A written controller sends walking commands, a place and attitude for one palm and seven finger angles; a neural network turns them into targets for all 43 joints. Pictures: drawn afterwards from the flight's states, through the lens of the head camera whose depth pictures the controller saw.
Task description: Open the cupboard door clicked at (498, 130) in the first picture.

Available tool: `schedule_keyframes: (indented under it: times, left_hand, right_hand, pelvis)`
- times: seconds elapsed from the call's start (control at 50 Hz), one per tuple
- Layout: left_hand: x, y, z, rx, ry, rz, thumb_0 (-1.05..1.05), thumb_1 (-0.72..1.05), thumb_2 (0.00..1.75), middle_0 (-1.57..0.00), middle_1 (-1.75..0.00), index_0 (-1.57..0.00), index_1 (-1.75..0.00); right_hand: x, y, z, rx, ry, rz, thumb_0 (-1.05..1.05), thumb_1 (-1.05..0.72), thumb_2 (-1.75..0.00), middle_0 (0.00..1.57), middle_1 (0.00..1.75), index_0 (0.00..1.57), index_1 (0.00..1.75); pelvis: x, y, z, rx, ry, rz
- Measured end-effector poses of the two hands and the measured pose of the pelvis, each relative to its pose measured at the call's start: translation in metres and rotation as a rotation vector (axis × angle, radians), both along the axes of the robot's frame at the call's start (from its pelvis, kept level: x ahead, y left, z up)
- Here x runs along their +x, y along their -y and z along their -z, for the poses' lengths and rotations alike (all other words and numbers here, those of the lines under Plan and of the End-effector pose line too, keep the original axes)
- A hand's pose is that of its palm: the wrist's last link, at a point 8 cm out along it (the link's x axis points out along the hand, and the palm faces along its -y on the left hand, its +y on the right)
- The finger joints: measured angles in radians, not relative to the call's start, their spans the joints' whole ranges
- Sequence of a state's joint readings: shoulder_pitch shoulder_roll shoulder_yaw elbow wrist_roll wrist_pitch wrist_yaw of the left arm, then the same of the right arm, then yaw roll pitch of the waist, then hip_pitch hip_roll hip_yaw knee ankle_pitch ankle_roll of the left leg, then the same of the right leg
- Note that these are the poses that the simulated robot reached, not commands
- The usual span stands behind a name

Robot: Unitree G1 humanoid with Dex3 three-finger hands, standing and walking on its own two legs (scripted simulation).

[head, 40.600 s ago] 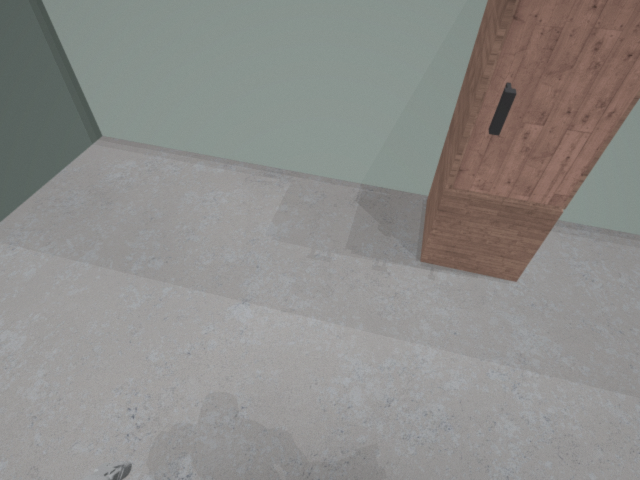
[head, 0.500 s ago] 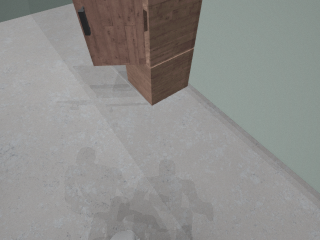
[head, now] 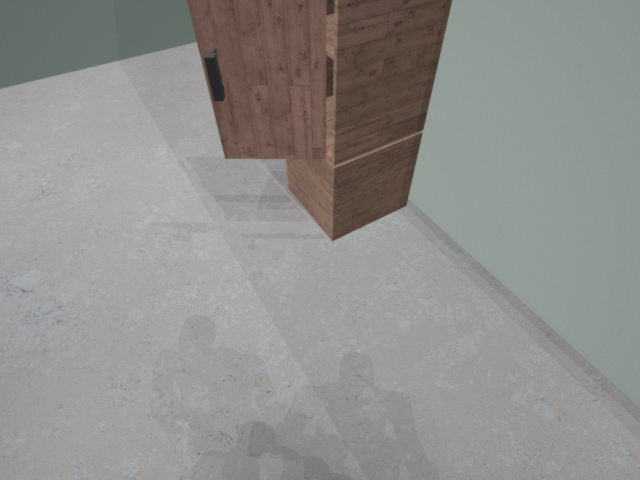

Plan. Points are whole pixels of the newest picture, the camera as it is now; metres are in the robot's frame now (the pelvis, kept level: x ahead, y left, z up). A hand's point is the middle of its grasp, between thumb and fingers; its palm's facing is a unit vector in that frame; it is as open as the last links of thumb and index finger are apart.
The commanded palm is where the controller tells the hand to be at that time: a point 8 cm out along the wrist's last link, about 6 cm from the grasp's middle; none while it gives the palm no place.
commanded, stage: take the last steps up to it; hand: left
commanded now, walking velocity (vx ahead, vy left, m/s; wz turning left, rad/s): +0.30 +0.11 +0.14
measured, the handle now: (216, 74) +1.08 +0.35 -0.03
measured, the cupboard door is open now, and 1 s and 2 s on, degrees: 57 57 57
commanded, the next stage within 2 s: come to a stop and stand still in 1.32 s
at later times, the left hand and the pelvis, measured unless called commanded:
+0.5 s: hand out of the picture +0.06 +0.23 -0.19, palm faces +0.17 -0.97 -0.14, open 7.4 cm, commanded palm none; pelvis +0.16 +0.08 -0.01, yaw +4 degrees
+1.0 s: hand (212, 296) +0.45 +0.23 -0.15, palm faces -0.03 -0.98 -0.19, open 7.4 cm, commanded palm none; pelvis +0.32 +0.06 +0.00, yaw +0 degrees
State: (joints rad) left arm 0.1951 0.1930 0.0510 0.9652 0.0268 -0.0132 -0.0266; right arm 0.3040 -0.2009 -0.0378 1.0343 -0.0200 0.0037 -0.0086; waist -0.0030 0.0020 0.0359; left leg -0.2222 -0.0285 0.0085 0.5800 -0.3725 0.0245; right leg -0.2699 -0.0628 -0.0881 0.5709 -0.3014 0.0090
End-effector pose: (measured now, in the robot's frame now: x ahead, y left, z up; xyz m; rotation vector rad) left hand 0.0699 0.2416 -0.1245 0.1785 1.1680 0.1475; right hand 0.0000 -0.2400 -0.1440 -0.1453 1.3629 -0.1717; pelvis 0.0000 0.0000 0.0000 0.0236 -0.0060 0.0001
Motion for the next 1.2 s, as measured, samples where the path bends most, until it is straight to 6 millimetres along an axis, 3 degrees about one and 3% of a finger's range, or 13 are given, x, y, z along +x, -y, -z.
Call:
schedule_keyframes:
  times: [0.08, 0.18, 0.3, 0.44, 0.52, 0.62, 0.7, 0.82, 0.94, 0.98, 1.04, 1.1, 1.2]
  left_hand:
    - [-0.004, 0.013, -0.005, -0.006, -0.004, -0.053, 0.00, 0.91, 0.90, -0.20, -0.30, -0.20, -0.30]
    - [-0.028, 0.016, -0.009, -0.016, -0.139, -0.102, 0.00, 0.93, 0.90, -0.20, -0.30, -0.20, -0.30]
    - [-0.052, 0.014, -0.003, -0.067, -0.287, -0.181, 0.00, 0.92, 0.90, -0.20, -0.30, -0.20, -0.30]
    - [-0.050, -0.015, 0.026, -0.128, -0.443, -0.258, 0.00, 0.91, 0.90, -0.20, -0.30, -0.20, -0.30]
    - [0.000, -0.047, 0.032, -0.109, -0.410, -0.216, 0.01, 0.91, 0.90, -0.20, -0.30, -0.20, -0.30]
    - [0.105, -0.079, 0.020, -0.070, -0.213, -0.138, 0.01, 0.92, 0.90, -0.20, -0.30, -0.19, -0.30]
    - [0.186, -0.092, 0.004, -0.046, -0.060, -0.092, 0.00, 0.92, 0.90, -0.20, -0.30, -0.19, -0.30]
    - [0.281, -0.087, -0.012, -0.028, 0.055, -0.016, 0.00, 0.92, 0.90, -0.20, -0.30, -0.19, -0.30]
    - [0.353, -0.058, -0.009, -0.016, 0.073, 0.069, 0.00, 0.91, 0.90, -0.20, -0.30, -0.19, -0.30]
    - [0.367, -0.047, -0.003, -0.017, 0.080, 0.075, 0.00, 0.91, 0.90, -0.20, -0.30, -0.19, -0.30]
    - [0.365, -0.036, -0.002, -0.032, 0.058, 0.041, 0.00, 0.91, 0.90, -0.20, -0.30, -0.20, -0.30]
    - [0.355, -0.041, -0.004, -0.019, 0.027, -0.049, -0.02, 0.95, 0.90, -0.20, -0.30, -0.20, -0.30]
    - [0.331, -0.054, 0.000, -0.012, -0.101, -0.087, -0.03, 0.96, 0.90, -0.20, -0.30, -0.20, -0.30]
  right_hand:
    - [0.007, 0.009, -0.001, 0.012, -0.077, -0.022, 0.01, -0.91, -0.89, 0.20, 0.29, 0.20, 0.30]
    - [0.053, 0.008, -0.016, 0.015, -0.037, -0.028, 0.01, -0.91, -0.89, 0.20, 0.29, 0.20, 0.30]
    - [0.134, -0.019, -0.018, 0.020, 0.016, -0.106, 0.01, -0.91, -0.90, 0.20, 0.29, 0.20, 0.30]
    - [0.254, -0.082, -0.005, 0.004, 0.173, -0.211, 0.01, -0.91, -0.90, 0.20, 0.29, 0.20, 0.30]
    - [0.279, -0.108, -0.011, 0.001, 0.231, -0.187, 0.01, -0.91, -0.89, 0.20, 0.29, 0.20, 0.30]
    - [0.283, -0.110, -0.025, -0.028, 0.236, -0.109, -0.02, -0.94, -0.89, 0.21, 0.30, 0.21, 0.30]
    - [0.270, -0.107, -0.024, -0.029, 0.159, -0.075, -0.02, -0.94, -0.89, 0.20, 0.30, 0.21, 0.30]
    - [0.241, -0.107, -0.016, 0.010, -0.002, -0.006, 0.00, -0.92, -0.89, 0.20, 0.29, 0.20, 0.30]
    - [0.226, -0.102, -0.004, 0.059, -0.148, 0.077, 0.00, -0.91, -0.89, 0.20, 0.29, 0.20, 0.30]
    - [0.230, -0.097, 0.001, 0.072, -0.190, 0.092, 0.01, -0.91, -0.89, 0.20, 0.29, 0.20, 0.30]
    - [0.255, -0.087, -0.002, 0.069, -0.206, 0.081, 0.01, -0.91, -0.89, 0.20, 0.29, 0.20, 0.30]
    - [0.301, -0.076, -0.008, 0.047, -0.155, 0.046, 0.01, -0.91, -0.89, 0.20, 0.29, 0.20, 0.30]
    - [0.397, -0.069, -0.018, 0.016, -0.001, -0.019, 0.01, -0.91, -0.90, 0.20, 0.29, 0.20, 0.30]
  pelvis:
    - [0.018, 0.004, -0.005, -0.006, 0.014, -0.033]
    - [0.048, 0.002, -0.018, 0.004, -0.003, -0.044]
    - [0.088, -0.019, -0.016, -0.003, -0.014, -0.077]
    - [0.146, -0.067, 0.011, -0.030, -0.011, -0.091]
    - [0.167, -0.082, 0.009, -0.018, 0.005, -0.063]
    - [0.192, -0.095, -0.006, -0.009, 0.007, -0.036]
    - [0.215, -0.100, -0.012, -0.002, 0.005, -0.029]
    - [0.255, -0.094, -0.014, 0.008, -0.002, -0.023]
    - [0.303, -0.071, -0.005, 0.017, -0.012, 0.001]
    - [0.317, -0.063, 0.001, 0.003, -0.008, 0.002]
    - [0.335, -0.058, -0.003, -0.009, 0.005, -0.013]
    - [0.352, -0.055, -0.010, -0.017, 0.003, -0.024]
    - [0.383, -0.058, -0.016, -0.025, -0.005, -0.033]
